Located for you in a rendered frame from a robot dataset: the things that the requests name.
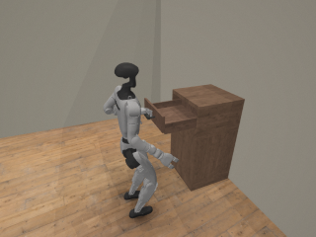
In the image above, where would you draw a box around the right robot upper arm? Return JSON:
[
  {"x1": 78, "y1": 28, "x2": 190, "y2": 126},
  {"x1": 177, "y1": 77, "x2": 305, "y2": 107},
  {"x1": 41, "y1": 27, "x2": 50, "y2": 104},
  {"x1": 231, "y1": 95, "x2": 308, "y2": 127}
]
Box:
[{"x1": 125, "y1": 101, "x2": 141, "y2": 146}]

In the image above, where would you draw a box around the left robot shin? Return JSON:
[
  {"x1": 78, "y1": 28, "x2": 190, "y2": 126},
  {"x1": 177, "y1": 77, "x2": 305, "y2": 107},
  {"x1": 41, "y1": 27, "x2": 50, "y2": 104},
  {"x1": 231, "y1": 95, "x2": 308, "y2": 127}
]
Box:
[{"x1": 129, "y1": 168, "x2": 145, "y2": 195}]

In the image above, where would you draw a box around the left robot hand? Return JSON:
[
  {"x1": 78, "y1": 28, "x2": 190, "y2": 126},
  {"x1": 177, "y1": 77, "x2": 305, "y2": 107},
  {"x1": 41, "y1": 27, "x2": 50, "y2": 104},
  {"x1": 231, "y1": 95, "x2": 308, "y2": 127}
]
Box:
[{"x1": 140, "y1": 108, "x2": 153, "y2": 124}]

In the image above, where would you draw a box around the handle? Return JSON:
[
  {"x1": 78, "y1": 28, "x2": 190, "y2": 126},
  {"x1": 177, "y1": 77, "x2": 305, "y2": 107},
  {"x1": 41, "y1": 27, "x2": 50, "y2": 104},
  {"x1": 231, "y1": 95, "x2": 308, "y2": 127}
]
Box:
[{"x1": 144, "y1": 113, "x2": 155, "y2": 119}]

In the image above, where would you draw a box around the left robot upper arm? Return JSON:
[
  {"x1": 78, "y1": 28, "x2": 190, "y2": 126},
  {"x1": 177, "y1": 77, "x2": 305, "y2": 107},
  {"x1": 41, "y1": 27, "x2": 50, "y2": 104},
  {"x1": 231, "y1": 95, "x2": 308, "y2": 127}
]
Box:
[{"x1": 103, "y1": 85, "x2": 121, "y2": 115}]

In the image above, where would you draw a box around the robot right thigh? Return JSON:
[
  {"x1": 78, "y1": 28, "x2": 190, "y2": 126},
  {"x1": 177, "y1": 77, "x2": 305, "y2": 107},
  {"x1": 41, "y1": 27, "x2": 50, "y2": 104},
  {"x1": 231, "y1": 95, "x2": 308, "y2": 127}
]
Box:
[{"x1": 125, "y1": 149, "x2": 157, "y2": 188}]

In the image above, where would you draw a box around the cabinet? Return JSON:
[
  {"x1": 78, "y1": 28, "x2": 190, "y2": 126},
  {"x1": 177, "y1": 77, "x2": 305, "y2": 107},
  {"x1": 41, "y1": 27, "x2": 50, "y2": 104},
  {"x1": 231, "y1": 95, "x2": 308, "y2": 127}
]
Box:
[{"x1": 170, "y1": 84, "x2": 245, "y2": 191}]

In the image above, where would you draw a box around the robot left forearm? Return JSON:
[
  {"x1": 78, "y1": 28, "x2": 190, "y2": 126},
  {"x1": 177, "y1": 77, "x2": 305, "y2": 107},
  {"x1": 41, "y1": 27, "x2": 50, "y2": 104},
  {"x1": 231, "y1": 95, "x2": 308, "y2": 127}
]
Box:
[{"x1": 113, "y1": 105, "x2": 118, "y2": 116}]

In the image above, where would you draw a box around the drawer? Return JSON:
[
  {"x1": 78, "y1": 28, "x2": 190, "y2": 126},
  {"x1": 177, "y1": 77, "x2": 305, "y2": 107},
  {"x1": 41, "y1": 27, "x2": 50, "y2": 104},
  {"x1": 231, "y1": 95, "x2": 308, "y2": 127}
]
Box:
[{"x1": 144, "y1": 98, "x2": 198, "y2": 134}]

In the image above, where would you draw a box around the robot right forearm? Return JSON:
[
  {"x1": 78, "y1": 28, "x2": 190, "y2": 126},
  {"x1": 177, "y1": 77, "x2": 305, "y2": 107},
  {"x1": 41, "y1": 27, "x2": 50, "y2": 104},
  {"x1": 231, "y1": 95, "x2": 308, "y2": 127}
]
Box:
[{"x1": 131, "y1": 136, "x2": 164, "y2": 160}]

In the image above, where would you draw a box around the right robot hand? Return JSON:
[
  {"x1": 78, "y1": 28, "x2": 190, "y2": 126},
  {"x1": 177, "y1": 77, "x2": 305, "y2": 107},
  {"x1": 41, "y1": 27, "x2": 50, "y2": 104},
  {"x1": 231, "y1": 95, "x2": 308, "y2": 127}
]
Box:
[{"x1": 160, "y1": 152, "x2": 179, "y2": 169}]

